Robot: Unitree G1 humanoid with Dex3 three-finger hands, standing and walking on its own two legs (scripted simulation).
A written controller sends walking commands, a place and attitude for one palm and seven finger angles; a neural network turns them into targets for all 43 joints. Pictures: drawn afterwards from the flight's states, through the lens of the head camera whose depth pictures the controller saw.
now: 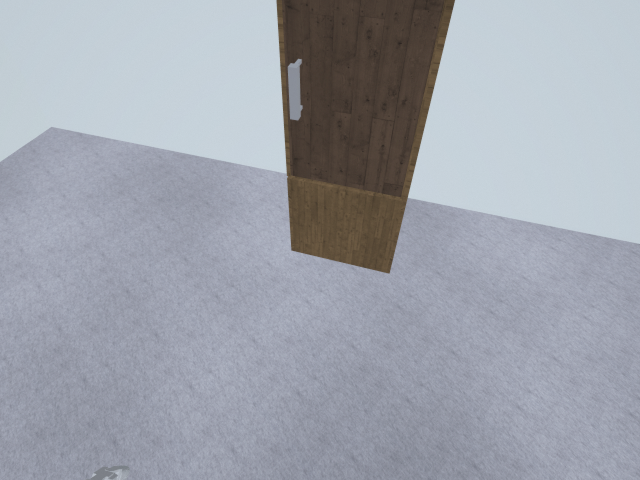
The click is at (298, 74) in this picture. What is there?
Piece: cupboard door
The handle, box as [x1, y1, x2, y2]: [288, 59, 302, 119]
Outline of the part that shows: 301,59 298,59 294,63 290,63 288,66 290,118 292,119 298,119 300,116 300,110 302,108 302,105 299,101 299,65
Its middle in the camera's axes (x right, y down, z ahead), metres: -0.07 -0.41 +1.06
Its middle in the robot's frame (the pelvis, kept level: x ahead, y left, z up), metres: +1.06 +0.13 -0.02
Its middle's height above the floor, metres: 0.75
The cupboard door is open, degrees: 0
